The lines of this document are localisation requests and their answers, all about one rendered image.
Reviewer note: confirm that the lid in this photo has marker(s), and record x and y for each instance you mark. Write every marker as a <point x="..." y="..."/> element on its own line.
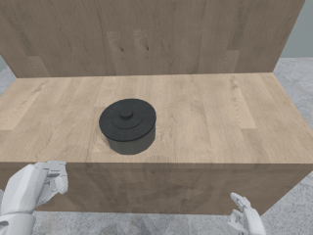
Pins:
<point x="120" y="129"/>

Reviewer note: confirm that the robot left forearm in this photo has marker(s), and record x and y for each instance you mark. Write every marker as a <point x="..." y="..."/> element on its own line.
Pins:
<point x="17" y="223"/>

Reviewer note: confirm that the right robot hand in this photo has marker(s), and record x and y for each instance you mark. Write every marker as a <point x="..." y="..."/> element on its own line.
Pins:
<point x="246" y="223"/>

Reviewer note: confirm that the pot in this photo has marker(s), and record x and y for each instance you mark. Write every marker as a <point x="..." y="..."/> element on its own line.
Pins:
<point x="133" y="147"/>

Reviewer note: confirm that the left robot hand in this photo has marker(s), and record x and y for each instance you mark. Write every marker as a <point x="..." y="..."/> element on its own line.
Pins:
<point x="34" y="185"/>

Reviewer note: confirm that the table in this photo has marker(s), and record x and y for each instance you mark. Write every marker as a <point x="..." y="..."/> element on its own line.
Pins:
<point x="224" y="123"/>

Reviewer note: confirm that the knob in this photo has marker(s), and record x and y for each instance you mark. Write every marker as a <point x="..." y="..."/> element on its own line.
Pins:
<point x="126" y="113"/>

